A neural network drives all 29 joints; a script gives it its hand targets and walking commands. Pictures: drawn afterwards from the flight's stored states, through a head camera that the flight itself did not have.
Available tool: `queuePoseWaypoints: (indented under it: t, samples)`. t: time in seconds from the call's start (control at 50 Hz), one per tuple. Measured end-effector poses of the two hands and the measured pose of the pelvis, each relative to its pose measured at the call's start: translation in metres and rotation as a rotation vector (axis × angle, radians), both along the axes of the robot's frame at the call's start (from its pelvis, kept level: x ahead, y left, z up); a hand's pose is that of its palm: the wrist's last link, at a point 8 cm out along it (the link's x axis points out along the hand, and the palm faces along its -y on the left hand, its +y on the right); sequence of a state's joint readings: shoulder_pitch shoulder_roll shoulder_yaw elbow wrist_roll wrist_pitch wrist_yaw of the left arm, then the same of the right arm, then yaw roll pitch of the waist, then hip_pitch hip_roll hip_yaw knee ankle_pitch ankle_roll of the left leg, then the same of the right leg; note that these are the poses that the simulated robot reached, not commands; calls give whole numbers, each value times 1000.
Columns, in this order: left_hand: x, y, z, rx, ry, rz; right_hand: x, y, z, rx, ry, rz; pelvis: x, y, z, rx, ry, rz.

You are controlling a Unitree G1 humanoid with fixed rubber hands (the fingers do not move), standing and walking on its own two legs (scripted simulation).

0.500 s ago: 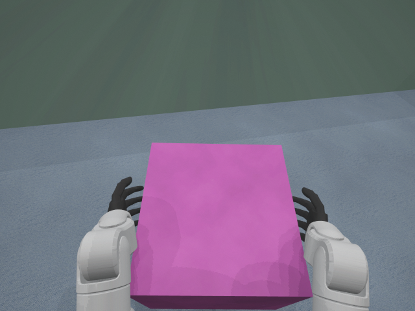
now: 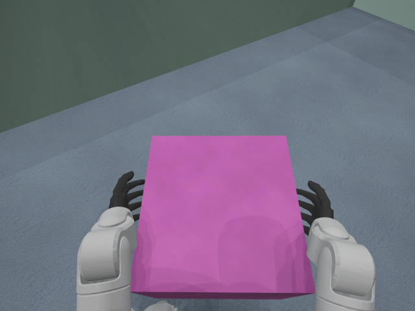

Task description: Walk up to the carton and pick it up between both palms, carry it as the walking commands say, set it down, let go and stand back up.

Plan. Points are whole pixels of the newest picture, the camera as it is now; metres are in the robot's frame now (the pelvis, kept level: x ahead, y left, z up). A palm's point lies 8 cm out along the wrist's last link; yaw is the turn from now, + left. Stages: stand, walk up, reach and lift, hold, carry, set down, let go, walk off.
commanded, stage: carry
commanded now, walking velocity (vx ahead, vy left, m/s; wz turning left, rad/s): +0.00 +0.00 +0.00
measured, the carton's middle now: (218, 220) +0.31 -0.01 -0.02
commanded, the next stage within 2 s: none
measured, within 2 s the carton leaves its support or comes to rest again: neither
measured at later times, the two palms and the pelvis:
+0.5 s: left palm (178, 225) +0.24 +0.06 +0.10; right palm (406, 257) +0.20 -0.27 +0.10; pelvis -0.04 -0.08 +0.01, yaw -6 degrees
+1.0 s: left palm (169, 245) +0.21 +0.07 +0.10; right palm (408, 272) +0.18 -0.26 +0.10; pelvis -0.06 -0.08 +0.01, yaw -6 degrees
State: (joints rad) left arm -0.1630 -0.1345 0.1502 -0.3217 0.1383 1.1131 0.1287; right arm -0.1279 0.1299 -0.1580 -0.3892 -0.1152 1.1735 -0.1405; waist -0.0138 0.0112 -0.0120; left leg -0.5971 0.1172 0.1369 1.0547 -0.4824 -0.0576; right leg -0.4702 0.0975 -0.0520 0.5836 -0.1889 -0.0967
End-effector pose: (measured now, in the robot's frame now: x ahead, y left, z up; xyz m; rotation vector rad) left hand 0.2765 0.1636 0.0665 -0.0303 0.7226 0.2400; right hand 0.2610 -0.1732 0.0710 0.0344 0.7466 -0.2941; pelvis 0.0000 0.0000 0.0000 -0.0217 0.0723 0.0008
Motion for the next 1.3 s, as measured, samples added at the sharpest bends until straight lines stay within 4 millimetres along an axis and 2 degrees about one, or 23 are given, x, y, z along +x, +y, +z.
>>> queuePoseWaypoints:
  t: [0.08,0.18,0.32,0.42,0.52,0.62,0.72,0.84,1.06,1.3]
  samples:
    - [-5,-16,4,-22,-25,-11,-7,-16,13,-28,-25,-3,-3,-13,0,-9,1,-25]
    - [-17,-26,10,-57,-30,-1,-19,-25,29,-63,-30,9,-11,-24,6,11,-11,-46]
    - [-24,-45,36,-25,-38,-32,-39,-44,39,-32,-38,-24,-23,-35,18,-19,-31,-81]
    - [-23,-73,42,-3,-61,-56,-46,-71,37,-17,-59,-42,-31,-57,15,-16,-18,-96]
    - [-35,-109,31,16,-31,-83,-63,-106,24,3,-31,-72,-43,-80,10,-2,-23,-102]
    - [-46,-126,29,31,-12,-111,-81,-122,20,20,-12,-104,-53,-92,11,12,-41,-103]
    - [-52,-126,34,31,-27,-104,-85,-123,24,24,-29,-99,-59,-94,12,16,-48,-103]
    - [-58,-112,37,20,-40,-75,-82,-110,29,18,-43,-72,-61,-89,13,17,-52,-100]
    - [-63,-88,29,-2,-30,-47,-81,-86,27,-6,-33,-43,-63,-71,12,20,-50,-98]
    - [-62,-80,25,-3,-27,-61,-83,-79,24,-8,-32,-55,-64,-60,10,20,-41,-98]
